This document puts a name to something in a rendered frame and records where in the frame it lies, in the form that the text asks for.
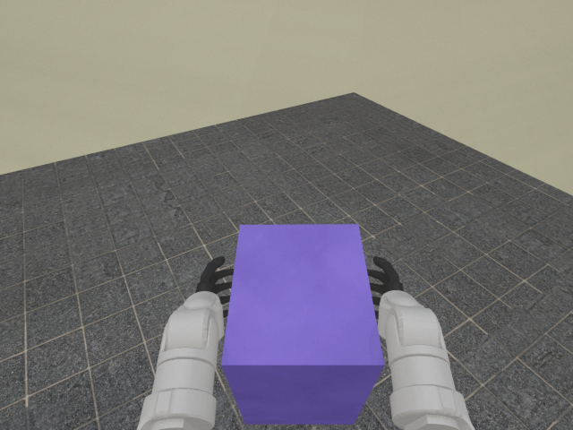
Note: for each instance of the robot left forearm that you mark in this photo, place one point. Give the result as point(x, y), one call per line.
point(182, 394)

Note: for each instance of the left robot hand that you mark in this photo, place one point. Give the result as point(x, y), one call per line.
point(209, 277)

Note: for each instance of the carton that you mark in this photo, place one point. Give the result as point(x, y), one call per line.
point(302, 345)

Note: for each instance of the right robot hand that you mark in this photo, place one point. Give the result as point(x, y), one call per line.
point(390, 280)

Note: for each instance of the robot right forearm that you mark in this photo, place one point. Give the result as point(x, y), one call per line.
point(424, 395)

